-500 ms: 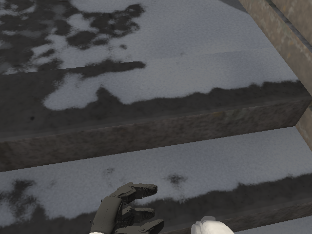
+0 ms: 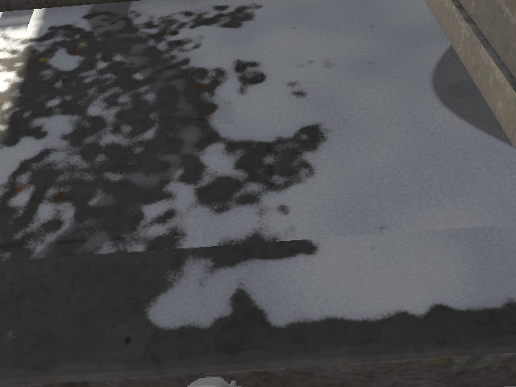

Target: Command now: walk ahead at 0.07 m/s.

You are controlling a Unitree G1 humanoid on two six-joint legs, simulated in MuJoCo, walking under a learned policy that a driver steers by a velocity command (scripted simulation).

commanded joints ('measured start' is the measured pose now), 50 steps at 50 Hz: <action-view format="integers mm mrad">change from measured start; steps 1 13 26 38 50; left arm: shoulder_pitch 97 -195 -212 -235 -11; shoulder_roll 236 117 258 153 411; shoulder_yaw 70 69 81 47 129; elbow -25 -178 -395 -378 -284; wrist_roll -36 -33 -20 -35 -30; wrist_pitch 21 23 100 75 132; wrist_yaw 27 -53 18 3 64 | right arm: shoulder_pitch -212 135 32 -218 -163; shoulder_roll -39 -137 -227 -36 -116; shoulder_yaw -7 -119 -123 -52 -71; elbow -105 77 -92 -368 -281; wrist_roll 22 -68 -31 16 33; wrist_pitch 10 -14 -28 -41 9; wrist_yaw -6 -49 -110 -41 2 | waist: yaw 3 -181 -31 -143 -108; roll -152 50 115 68 -151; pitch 50 -58 52 209 -59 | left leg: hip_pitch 233 750 558 488 448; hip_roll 49 186 238 -53 -154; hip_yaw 143 -441 -295 -19 229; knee -383 -1021 -844 -551 -575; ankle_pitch -351 -128 -66 -358 -488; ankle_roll -15 261 143 41 14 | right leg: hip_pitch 57 -426 -580 -174 354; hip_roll -303 93 56 -1 -161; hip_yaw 194 361 279 97 153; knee -298 1088 1331 -364 -37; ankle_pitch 672 -159 118 661 1774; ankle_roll -84 -14 112 28 -3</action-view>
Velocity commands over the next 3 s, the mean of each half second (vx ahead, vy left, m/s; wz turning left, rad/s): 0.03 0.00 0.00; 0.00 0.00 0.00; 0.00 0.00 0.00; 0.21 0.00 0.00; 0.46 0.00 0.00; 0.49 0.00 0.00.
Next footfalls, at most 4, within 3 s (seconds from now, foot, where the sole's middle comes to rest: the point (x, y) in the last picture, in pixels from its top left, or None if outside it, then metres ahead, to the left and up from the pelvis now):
0.02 left None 0.17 0.14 -0.61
0.60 right None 0.10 -0.19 -0.60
0.78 left None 0.16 0.06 -0.61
0.78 right None -0.02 -0.22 -0.77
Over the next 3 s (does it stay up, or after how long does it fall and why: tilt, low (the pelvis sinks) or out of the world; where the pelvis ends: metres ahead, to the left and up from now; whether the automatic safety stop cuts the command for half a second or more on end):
stays up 0.52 -0.29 0.29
